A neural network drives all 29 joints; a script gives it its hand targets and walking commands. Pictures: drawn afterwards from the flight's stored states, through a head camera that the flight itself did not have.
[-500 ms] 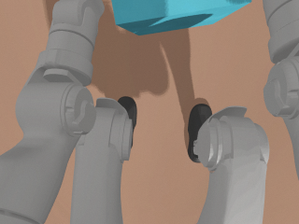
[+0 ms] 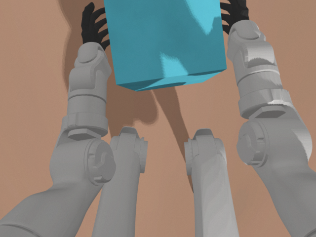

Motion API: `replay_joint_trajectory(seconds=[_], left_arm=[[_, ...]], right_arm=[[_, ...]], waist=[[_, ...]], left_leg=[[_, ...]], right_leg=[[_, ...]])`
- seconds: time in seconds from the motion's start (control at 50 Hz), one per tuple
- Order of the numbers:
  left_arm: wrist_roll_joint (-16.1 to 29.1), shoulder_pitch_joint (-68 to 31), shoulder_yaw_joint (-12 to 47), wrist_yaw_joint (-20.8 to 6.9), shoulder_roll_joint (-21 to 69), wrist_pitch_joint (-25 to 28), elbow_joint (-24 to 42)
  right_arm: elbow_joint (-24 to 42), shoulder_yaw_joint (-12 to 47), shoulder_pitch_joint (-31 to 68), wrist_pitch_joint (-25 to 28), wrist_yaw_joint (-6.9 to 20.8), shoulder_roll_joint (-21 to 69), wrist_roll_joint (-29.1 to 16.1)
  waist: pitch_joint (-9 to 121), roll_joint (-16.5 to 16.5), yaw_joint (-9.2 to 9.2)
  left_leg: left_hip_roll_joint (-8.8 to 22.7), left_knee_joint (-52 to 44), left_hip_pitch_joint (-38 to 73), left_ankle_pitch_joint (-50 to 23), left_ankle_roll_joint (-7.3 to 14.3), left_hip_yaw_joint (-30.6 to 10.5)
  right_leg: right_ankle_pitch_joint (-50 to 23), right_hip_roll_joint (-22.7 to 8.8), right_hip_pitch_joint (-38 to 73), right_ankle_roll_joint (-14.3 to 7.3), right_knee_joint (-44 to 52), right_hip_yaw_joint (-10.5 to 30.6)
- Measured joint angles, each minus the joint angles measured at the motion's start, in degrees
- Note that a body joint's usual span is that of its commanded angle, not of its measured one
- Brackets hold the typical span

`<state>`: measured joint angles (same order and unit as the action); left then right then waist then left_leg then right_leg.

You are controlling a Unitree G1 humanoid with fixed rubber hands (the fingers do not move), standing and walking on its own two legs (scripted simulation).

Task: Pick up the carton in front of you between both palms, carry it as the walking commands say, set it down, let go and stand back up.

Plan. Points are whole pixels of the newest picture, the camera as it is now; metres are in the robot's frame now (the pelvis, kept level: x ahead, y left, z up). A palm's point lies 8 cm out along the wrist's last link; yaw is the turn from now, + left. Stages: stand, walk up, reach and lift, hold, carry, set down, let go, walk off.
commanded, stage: reach and lift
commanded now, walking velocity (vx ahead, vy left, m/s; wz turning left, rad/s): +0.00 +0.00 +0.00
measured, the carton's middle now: (164, 43) +0.54 +0.00 -0.16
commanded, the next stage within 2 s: none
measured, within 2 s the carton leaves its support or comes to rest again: neither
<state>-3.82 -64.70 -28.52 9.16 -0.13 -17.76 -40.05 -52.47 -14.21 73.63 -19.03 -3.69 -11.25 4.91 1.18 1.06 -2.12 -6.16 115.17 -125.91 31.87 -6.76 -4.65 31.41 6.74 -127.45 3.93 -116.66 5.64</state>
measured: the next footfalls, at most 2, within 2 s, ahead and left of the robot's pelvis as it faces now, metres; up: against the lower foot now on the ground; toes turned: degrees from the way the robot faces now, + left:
none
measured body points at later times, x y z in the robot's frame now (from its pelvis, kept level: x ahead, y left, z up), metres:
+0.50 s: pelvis +0.01 +0.00 +0.11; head +0.26 -0.02 +0.49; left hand +0.49 +0.15 +0.06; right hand +0.51 -0.15 +0.05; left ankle +0.11 +0.14 -0.38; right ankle +0.11 -0.13 -0.38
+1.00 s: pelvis +0.06 +0.01 +0.25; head +0.18 +0.00 +0.69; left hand +0.45 +0.15 +0.22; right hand +0.45 -0.15 +0.21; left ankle +0.11 +0.14 -0.38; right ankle +0.11 -0.13 -0.38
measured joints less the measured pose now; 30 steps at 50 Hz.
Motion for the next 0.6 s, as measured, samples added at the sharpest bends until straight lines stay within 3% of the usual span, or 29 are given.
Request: replay_joint_trajectory(seconds=[0.1, 0.2, 0.44, 0.6], left_arm=[[-7.6, -1.0, -5.6, -2.4, 2.0, -2.0, -1.7], [-10.2, 0.1, -6.4, -3.3, 2.9, -3.4, 0.4], [-7.4, 8.4, -1.4, -3.4, 4.2, -5.4, 7.3], [-6.3, 16.9, 1.4, -3.5, 5.4, -4.5, 7.4]], right_arm=[[-2.2, -6.5, 0.2, -1.4, 2.0, 2.1, 7.4], [-0.7, -9.0, -0.9, -2.0, 2.8, 3.8, 10.5], [10.4, -7.1, -11.9, -4.3, 2.3, 7.6, 7.6], [13.1, -5.9, -21.7, -4.0, 1.6, 10.1, 6.2]], waist=[[3.2, -0.7, -0.13], [4.2, -1.0, 0.07], [8.4, -0.3, 0.35], [11.7, -0.7, 0.36]], left_leg=[[0.1, -6.3, 3.3, -2.6, 0.9, -0.2], [-0.3, -11.3, 6.2, -4.4, 0.9, -0.7], [-0.2, -19.4, 14.5, -4.2, 1.5, -1.3], [0.4, -26.5, 25.6, -3.3, 2.4, -1.2]], right_leg=[[-2.8, 0.3, 3.4, -0.3, 6.7, 0.3], [-4.5, 0.2, 6.5, -0.3, 11.8, 0.4], [-4.0, -0.3, 15.2, -0.1, 20.1, 0.7], [-3.2, -0.4, 26.2, -0.5, 27.2, 1.4]])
